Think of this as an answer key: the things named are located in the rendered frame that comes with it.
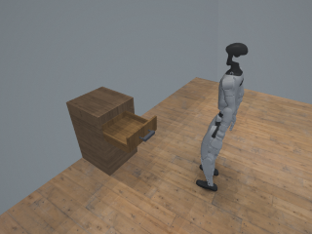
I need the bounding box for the drawer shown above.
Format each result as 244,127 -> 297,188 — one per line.
101,110 -> 157,153

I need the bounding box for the right robot forearm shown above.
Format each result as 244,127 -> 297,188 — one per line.
232,97 -> 243,117

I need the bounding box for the robot left hand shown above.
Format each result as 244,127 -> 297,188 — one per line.
208,137 -> 223,156

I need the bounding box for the right robot upper arm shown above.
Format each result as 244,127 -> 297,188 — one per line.
238,67 -> 245,98

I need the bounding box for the handle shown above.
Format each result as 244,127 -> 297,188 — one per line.
139,130 -> 155,142

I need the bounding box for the cabinet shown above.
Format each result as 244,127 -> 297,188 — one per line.
66,87 -> 137,176

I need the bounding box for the left robot forearm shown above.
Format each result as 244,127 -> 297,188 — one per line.
215,108 -> 233,140

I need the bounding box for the robot right hand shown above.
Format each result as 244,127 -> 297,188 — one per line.
229,116 -> 237,131

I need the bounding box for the robot right thigh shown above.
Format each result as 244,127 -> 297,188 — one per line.
208,113 -> 218,150

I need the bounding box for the humanoid robot head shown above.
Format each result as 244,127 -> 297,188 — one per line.
225,43 -> 249,76

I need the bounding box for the left robot upper arm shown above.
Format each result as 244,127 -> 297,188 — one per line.
221,76 -> 236,114

